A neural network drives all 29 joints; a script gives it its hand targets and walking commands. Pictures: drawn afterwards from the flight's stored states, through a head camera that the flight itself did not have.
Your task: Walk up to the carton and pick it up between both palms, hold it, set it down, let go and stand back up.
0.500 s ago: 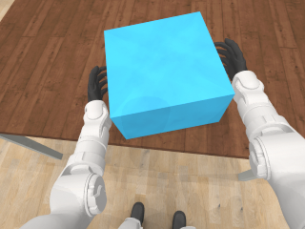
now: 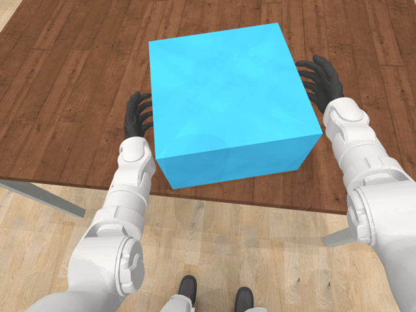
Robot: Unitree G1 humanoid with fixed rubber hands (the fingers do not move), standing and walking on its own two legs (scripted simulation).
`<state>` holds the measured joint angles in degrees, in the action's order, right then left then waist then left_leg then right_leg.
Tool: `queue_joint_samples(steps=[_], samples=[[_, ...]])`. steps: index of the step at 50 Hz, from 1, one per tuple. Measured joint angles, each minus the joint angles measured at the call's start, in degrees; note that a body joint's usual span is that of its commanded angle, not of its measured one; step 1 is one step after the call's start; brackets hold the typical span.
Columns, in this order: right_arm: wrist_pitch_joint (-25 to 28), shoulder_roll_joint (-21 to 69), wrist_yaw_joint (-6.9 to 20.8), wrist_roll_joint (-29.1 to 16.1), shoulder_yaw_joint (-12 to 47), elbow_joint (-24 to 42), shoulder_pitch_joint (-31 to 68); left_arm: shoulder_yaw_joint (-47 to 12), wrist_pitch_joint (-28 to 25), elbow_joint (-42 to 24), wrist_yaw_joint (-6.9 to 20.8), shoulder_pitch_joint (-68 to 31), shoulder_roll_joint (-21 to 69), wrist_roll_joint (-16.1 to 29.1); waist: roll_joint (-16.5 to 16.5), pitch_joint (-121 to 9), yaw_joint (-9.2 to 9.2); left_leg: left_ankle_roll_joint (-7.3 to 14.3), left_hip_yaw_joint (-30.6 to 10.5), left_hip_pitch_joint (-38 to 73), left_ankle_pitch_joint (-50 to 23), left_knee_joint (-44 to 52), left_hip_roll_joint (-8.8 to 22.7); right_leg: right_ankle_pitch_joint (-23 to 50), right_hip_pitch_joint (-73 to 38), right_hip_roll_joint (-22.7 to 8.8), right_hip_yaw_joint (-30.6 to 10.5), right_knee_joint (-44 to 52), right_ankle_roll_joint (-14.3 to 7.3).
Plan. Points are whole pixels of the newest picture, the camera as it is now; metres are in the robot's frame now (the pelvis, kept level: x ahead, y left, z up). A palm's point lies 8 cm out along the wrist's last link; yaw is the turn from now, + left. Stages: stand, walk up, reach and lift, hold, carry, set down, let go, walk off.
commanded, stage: set down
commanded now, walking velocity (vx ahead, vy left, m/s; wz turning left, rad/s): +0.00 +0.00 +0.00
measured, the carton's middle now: (224, 107) +0.51 +0.04 +0.01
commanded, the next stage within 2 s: none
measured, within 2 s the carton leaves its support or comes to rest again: neither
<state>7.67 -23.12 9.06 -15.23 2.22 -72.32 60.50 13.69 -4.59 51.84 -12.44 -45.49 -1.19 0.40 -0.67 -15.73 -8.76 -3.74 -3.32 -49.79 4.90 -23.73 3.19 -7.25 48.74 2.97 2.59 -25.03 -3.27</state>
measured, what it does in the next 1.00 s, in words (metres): stands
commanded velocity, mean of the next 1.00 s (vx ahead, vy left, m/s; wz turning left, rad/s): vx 0.00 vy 0.00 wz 0.00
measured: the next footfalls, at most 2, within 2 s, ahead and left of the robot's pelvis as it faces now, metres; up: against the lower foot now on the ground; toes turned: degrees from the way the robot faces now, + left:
none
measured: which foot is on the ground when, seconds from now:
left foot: down 0.00-1.00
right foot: down 0.00-1.00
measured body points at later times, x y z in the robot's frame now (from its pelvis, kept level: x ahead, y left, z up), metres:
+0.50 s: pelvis +0.00 +0.00 +0.00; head +0.15 -0.01 +0.42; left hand +0.41 +0.22 +0.00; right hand +0.52 -0.20 +0.04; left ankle +0.03 +0.16 -0.72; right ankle +0.01 -0.08 -0.72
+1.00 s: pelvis -0.01 +0.00 +0.00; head +0.12 -0.01 +0.43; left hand +0.36 +0.22 +0.01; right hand +0.46 -0.23 +0.02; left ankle +0.03 +0.16 -0.72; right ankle +0.01 -0.08 -0.72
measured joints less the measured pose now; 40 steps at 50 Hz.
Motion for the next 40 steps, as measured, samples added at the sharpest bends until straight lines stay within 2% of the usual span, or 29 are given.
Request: queue_joint_samples(steps=[9,15,23,27,32,36,40], samples=[[0.01,-2.62,0.50,-2.41,2.37,0.10,-0.14,-0.89,0.32,0.00,-0.05,0.45,-0.35,0.85,0.00,0.57,0.00,0.00,0.00,0.00,0.06,0.00,0.00,-0.06,0.01,0.00,0.00,-0.01,0.00],[0.14,-5.08,0.97,-6.04,5.98,0.87,-0.63,-1.28,0.33,-0.06,-0.06,0.97,-0.87,1.71,0.00,0.99,0.00,0.00,0.00,-0.44,0.06,-0.06,0.03,-0.07,0.48,0.03,0.00,-0.12,0.00],[2.13,-6.97,2.29,-8.91,7.65,3.09,-3.74,-3.36,0.83,-4.70,-0.06,5.74,-1.60,3.14,0.01,1.09,0.00,-0.04,0.00,-0.64,0.09,-0.20,0.25,-0.16,0.72,0.25,0.00,-0.28,0.00],[2.23,-7.76,2.43,-9.34,7.82,2.97,-4.45,-3.33,0.70,-4.73,-0.04,6.18,-1.99,3.82,0.02,1.43,0.00,-0.04,0.00,-0.84,0.09,-0.41,0.36,-0.11,1.01,0.35,0.00,-0.61,0.00],[3.56,-8.43,2.50,-10.71,8.35,6.06,-6.17,-3.38,0.40,-5.25,-0.03,6.66,-2.27,4.54,0.02,1.43,0.00,-0.04,0.00,-1.32,0.09,-0.92,0.41,-0.04,1.46,0.40,0.00,-1.02,0.00],[4.57,-8.89,3.33,-12.50,9.21,6.00,-6.91,-4.46,0.48,-9.10,-0.02,8.87,-2.32,4.69,0.01,1.43,-0.02,-0.04,0.01,-1.34,0.06,-1.16,0.41,0.08,1.43,0.40,0.00,-1.13,0.00],[4.58,-9.19,4.23,-13.10,9.52,4.75,-7.81,-4.62,0.96,-9.82,-0.02,9.96,-2.34,4.69,0.01,1.44,-0.02,-0.04,0.00,-1.34,-0.02,-1.32,0.41,0.25,1.36,0.41,0.00,-1.14,0.00]])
